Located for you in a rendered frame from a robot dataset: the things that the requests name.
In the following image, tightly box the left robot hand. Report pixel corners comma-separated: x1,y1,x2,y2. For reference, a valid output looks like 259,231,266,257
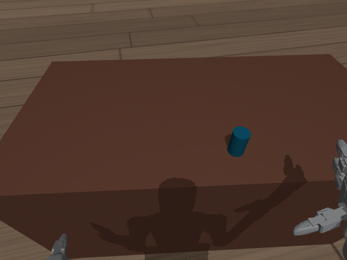
47,233,67,260

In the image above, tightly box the can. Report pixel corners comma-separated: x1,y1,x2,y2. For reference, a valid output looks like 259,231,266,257
227,126,251,157

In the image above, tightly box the right robot hand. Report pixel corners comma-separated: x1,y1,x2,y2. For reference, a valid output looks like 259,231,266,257
293,139,347,236

